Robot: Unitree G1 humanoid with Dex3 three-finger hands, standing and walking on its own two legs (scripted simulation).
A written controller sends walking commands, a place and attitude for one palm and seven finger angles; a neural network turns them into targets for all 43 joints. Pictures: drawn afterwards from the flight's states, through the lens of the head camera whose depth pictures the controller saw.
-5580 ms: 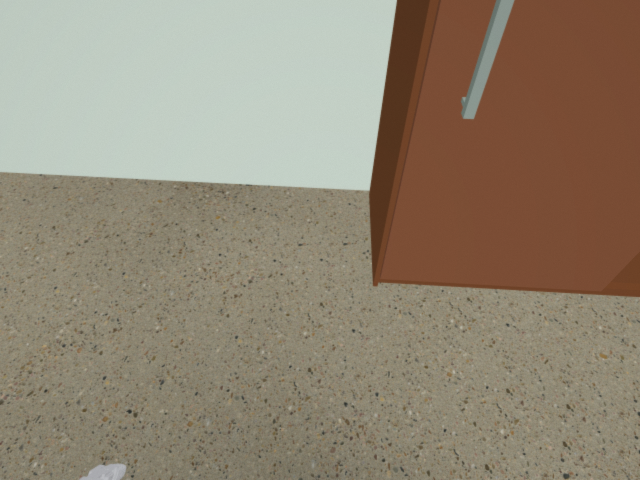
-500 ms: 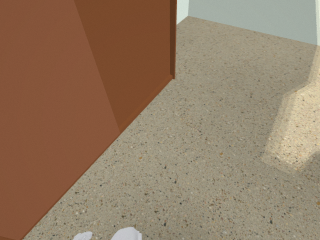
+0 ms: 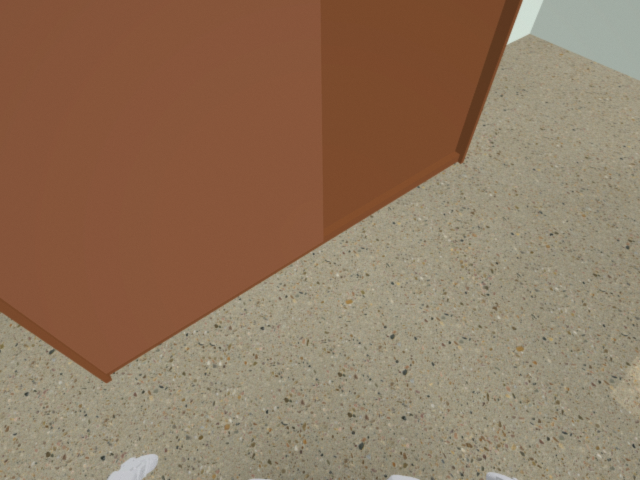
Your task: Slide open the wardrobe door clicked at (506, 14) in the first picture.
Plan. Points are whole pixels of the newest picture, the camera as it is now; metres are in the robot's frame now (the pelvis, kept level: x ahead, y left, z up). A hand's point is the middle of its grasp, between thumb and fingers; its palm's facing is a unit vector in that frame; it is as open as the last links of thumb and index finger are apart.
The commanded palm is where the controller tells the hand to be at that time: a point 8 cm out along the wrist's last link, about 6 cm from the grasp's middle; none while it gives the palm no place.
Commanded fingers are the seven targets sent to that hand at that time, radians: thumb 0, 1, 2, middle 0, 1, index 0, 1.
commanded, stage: turn to face it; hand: left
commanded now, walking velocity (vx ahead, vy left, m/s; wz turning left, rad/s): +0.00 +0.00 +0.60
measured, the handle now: out of the picture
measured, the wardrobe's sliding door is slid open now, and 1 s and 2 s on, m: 0.00 0.00 0.00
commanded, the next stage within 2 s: take the last steps up to it in 1.10 s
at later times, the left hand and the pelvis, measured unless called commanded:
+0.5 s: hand out of the picture -0.05 +0.20 -0.17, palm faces +0.37 -0.89 -0.26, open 7.3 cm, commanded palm none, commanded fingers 0.00 0.90 0.90 -0.20 -0.30 -0.20 -0.30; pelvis -0.02 -0.01 +0.00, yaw +20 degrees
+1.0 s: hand out of the picture -0.04 +0.21 -0.14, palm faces +0.54 -0.79 -0.28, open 7.3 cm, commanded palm none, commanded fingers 0.00 0.90 0.90 -0.20 -0.30 -0.20 -0.30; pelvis -0.03 -0.03 +0.00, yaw +33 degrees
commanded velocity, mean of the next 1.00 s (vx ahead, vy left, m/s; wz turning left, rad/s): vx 0.00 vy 0.00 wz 0.51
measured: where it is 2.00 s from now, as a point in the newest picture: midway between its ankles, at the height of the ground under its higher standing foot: outside the picture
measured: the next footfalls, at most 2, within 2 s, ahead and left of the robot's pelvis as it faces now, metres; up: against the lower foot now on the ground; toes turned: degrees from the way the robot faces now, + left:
right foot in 0.04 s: +0.05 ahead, -0.13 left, +0.00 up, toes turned -1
left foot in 0.52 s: -0.03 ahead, +0.11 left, +0.00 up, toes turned +28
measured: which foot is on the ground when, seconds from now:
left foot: down 0.00-0.04, up 0.06-0.50, down 0.52-1.00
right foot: up 0.00-0.02, down 0.04-0.52, up 0.54-0.98, down 1.00-1.00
